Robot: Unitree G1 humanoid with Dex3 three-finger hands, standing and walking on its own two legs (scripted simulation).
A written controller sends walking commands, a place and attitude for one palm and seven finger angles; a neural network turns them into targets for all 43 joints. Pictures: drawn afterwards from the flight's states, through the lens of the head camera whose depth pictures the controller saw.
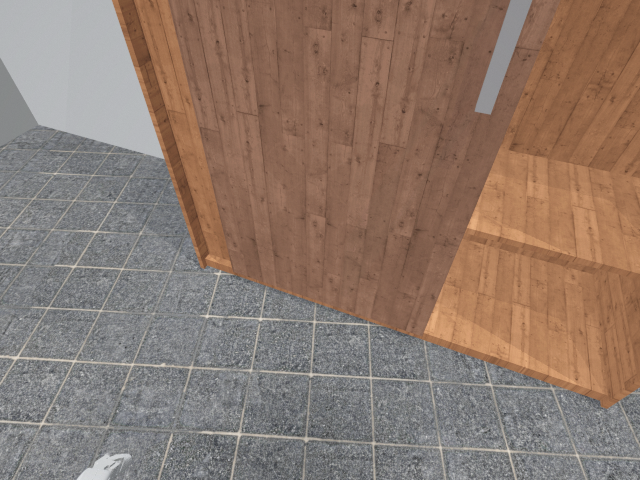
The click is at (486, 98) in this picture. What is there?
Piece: wardrobe's sliding door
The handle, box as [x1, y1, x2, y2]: [475, 0, 531, 114]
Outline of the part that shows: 531,0 510,0 476,104 475,111 490,114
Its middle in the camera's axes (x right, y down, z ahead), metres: +0.30 -0.34 +0.60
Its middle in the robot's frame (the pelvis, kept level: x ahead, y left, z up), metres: +0.72 -0.26 +0.28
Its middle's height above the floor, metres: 1.05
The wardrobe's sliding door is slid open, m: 0.58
